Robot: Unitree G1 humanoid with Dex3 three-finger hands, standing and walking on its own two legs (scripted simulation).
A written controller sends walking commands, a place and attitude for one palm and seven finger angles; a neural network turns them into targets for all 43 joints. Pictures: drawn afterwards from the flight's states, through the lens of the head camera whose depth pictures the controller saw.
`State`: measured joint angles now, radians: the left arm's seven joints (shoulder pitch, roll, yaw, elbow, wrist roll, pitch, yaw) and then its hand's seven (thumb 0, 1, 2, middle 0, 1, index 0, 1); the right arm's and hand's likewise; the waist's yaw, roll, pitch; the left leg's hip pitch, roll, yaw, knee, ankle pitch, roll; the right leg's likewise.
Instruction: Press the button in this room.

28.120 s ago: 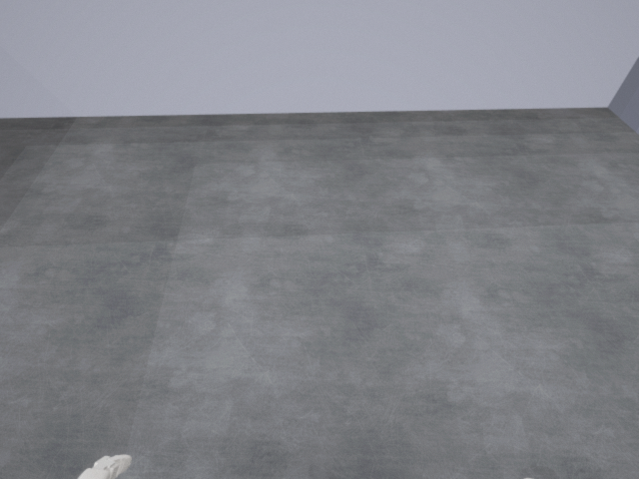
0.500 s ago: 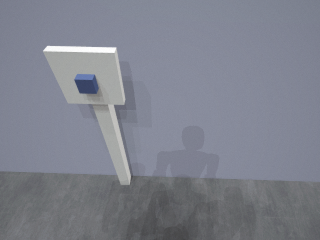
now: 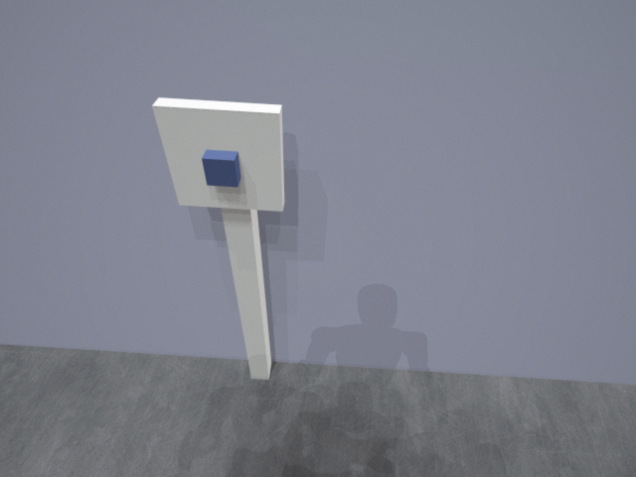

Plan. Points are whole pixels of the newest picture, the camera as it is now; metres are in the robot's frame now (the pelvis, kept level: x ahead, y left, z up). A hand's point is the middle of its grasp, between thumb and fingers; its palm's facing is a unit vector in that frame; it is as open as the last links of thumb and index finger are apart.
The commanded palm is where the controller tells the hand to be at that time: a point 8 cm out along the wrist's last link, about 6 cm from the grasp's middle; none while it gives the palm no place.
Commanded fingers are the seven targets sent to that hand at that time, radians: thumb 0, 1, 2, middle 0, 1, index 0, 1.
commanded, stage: look again from close up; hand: left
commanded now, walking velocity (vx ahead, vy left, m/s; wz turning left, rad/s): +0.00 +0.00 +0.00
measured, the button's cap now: (222, 167) +0.57 +0.21 +0.10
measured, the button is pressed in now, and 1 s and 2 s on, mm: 0 0 0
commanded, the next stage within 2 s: shuffle to correct the standing spot in 0.12 s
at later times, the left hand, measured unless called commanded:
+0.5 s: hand out of the picture +0.01 +0.18 -0.17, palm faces +0.00 -0.98 -0.21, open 7.4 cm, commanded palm none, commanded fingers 0.00 0.90 0.90 -0.20 -0.30 -0.20 -0.30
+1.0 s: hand (210, 461) +0.19 +0.17 -0.18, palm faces +0.03 -0.97 -0.25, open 7.3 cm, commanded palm none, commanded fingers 0.00 0.90 0.90 -0.20 -0.30 -0.20 -0.30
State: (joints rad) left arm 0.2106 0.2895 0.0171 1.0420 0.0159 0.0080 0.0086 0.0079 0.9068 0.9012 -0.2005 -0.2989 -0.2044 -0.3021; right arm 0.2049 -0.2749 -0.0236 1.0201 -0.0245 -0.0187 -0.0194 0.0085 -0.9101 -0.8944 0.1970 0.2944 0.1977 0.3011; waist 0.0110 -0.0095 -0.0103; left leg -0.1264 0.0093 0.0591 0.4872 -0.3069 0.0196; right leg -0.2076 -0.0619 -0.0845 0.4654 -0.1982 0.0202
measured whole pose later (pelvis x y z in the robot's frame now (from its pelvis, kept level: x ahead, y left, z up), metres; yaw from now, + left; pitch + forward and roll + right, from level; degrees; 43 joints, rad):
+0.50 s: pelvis +0.02 -0.01 +0.00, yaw +0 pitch -2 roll +0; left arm 0.33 0.20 -0.02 1.09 0.02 0.01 0.00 0.01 0.91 0.90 -0.20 -0.30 -0.20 -0.30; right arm 0.29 -0.23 0.01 1.11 -0.03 0.02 0.00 0.01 -0.91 -0.89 0.20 0.29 0.20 0.30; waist 0.01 0.02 -0.01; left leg -0.14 0.03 0.05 0.51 -0.35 0.01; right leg -0.23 -0.05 -0.09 0.51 -0.25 0.01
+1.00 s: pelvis +0.13 -0.02 -0.02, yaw +1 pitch -3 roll -1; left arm 0.20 0.19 0.04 1.03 0.01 -0.04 0.02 0.02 0.94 0.90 -0.20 -0.30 -0.20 -0.30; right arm 0.43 -0.11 -0.02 1.20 0.00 0.00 -0.05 0.01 -0.91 -0.89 0.20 0.29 0.20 0.30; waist -0.04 0.04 0.09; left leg -0.12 0.04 0.04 0.83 -0.56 0.01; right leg -0.34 -0.04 -0.18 0.64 -0.24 -0.05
